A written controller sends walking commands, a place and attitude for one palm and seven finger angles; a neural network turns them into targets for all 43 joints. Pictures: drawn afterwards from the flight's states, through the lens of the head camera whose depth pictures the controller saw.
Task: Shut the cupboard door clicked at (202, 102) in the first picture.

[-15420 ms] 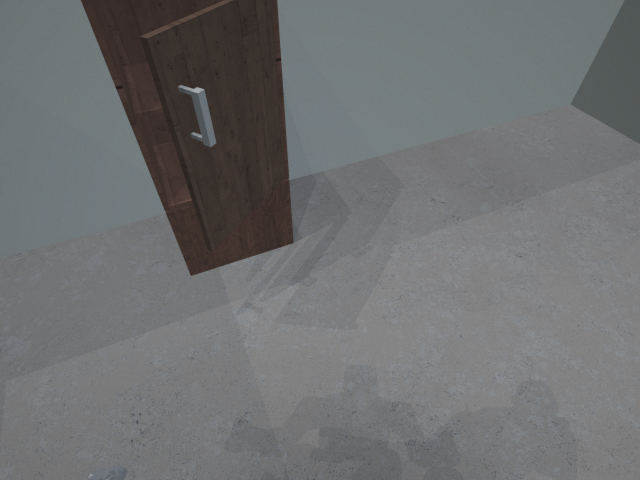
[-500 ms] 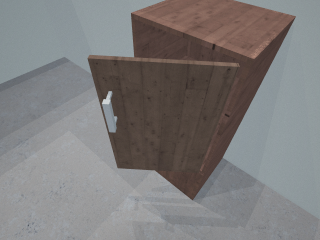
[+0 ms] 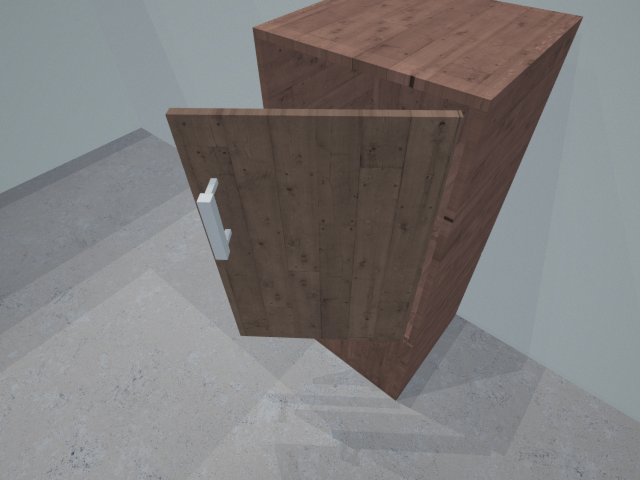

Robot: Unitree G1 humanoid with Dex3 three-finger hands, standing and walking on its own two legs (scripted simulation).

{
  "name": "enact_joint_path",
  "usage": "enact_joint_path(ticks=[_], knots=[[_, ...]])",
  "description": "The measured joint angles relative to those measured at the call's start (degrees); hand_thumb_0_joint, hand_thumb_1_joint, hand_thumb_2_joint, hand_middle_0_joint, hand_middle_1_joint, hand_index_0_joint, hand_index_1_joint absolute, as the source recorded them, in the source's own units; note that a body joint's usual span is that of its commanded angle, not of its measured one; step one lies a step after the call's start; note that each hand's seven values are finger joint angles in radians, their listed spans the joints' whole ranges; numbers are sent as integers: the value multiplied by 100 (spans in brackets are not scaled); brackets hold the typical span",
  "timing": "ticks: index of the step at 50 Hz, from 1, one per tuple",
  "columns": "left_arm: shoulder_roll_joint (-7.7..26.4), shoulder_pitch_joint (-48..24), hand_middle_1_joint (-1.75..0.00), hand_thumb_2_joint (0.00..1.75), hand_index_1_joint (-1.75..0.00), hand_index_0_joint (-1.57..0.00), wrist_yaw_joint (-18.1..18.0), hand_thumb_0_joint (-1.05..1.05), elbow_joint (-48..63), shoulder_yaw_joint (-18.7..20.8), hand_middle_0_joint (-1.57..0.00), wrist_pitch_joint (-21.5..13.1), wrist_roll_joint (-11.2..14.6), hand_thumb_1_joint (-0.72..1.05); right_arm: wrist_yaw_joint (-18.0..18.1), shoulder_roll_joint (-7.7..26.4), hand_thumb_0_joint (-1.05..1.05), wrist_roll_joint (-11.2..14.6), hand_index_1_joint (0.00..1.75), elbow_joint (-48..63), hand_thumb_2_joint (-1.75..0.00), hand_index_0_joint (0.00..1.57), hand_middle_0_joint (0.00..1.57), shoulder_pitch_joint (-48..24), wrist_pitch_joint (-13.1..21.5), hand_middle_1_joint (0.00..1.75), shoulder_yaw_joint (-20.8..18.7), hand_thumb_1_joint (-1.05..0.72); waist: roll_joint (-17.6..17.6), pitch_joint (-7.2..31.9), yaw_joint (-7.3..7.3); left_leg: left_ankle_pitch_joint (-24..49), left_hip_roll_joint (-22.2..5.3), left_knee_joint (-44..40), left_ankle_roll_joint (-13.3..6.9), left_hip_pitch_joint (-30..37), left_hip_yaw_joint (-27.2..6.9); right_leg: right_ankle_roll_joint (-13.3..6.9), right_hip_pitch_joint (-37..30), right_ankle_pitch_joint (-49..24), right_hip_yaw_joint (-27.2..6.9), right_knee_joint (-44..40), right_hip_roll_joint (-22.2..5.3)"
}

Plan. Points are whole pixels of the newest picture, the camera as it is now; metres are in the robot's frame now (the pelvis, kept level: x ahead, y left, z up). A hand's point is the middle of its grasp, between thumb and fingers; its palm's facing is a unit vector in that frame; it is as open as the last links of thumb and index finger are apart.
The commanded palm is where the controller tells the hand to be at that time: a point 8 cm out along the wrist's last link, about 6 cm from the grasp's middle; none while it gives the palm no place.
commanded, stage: come to a stop and stand still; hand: left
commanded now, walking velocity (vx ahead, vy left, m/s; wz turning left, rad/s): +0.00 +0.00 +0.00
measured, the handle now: (217, 219) +0.48 +0.19 +0.05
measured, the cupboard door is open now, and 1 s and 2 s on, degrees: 37 37 37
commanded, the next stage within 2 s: look again from close up in 0.32 s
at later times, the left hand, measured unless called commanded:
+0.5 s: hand out of the picture +0.01 +0.17 -0.16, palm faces +0.00 -0.98 -0.18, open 7.4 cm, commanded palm none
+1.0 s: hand out of the picture +0.04 +0.18 -0.16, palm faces +0.01 -0.98 -0.18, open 7.4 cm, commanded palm none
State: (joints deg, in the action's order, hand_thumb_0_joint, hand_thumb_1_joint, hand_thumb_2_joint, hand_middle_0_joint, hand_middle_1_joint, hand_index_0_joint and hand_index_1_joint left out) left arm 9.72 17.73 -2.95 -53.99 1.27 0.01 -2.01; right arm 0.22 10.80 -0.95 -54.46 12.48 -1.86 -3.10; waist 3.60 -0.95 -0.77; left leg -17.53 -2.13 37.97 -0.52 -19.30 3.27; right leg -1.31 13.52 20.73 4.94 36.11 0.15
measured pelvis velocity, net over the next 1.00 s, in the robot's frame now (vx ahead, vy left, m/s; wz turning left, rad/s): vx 0.04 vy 0.01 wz -0.01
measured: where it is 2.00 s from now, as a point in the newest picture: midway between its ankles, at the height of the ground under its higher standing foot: outside the picture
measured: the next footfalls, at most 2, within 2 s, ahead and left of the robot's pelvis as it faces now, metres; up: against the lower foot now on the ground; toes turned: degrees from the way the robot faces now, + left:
none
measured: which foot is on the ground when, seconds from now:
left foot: down 0.00-1.00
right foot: down 0.00-1.00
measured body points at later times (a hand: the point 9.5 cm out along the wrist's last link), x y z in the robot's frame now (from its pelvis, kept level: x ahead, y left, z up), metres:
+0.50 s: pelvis +0.01 +0.00 +0.02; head +0.02 +0.01 +0.46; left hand +0.01 +0.22 -0.15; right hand -0.01 -0.22 -0.14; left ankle +0.04 +0.10 -0.72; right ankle -0.01 -0.11 -0.72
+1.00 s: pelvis +0.04 +0.01 +0.02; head +0.04 +0.02 +0.47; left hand +0.04 +0.23 -0.15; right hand +0.07 -0.22 -0.13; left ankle +0.04 +0.10 -0.72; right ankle -0.01 -0.11 -0.72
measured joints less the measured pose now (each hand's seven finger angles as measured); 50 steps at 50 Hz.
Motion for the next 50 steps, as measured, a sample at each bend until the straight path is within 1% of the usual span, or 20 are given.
enact_joint_path(ticks=[1,3,9,15,21,30,36,50], knots=[[30,-37,-30,90,-30,-19,4,1,-4,-7,-20,-4,13,91,3,-26,0,0,30,-12,-90,20,20,43,33,30,23,-92,-75,2,-15,180,50,-97,-35,67,17,5,-11,21,-11,50,-47],[53,-111,-30,90,-30,-19,19,1,-6,-24,-20,29,35,91,3,-68,0,-12,30,-43,-90,20,20,144,74,30,89,-92,-180,26,0,264,101,-227,-73,167,67,32,-60,-16,-55,7,-97],[36,-160,-30,90,-30,-19,99,1,73,-116,-20,11,58,91,-2,-62,0,-47,30,-183,-90,20,20,389,75,30,212,-93,-284,135,4,507,114,-677,-63,217,75,-10,-70,-295,-61,-387,-79],[65,-97,-30,90,-30,-20,116,1,-84,-130,-20,34,77,92,5,-132,0,-51,30,-394,-90,20,20,613,108,30,288,-92,-426,87,-33,582,103,-804,-40,195,63,-21,-51,-359,-53,-517,-58],[68,-23,-30,90,-30,-20,127,1,-369,-161,-20,-5,101,92,40,-225,0,-8,30,-670,-90,20,20,707,175,30,353,-92,-494,-18,-2,598,109,-956,-47,292,56,1,-185,-420,-47,-747,-49],[-26,29,-30,90,-30,-19,113,1,-742,-206,-20,-36,108,91,95,-318,0,35,30,-890,-90,20,20,443,261,30,394,-91,-513,-90,81,539,153,-1088,-88,484,92,65,-403,-419,-82,-953,-83],[-78,25,-30,90,-30,-19,99,1,-866,-222,-20,-67,97,91,134,-220,1,47,30,-977,-90,20,20,240,296,30,357,-93,-518,-69,136,497,205,-1171,-123,615,126,114,-523,-386,-115,-1029,-132],[29,-135,-30,90,-30,-19,98,0,-908,-201,-20,-84,82,91,147,-156,0,47,30,-983,-90,20,20,-53,340,30,368,-93,-568,-11,159,452,274,-1335,-160,837,160,174,-744,-358,-145,-1201,-191]])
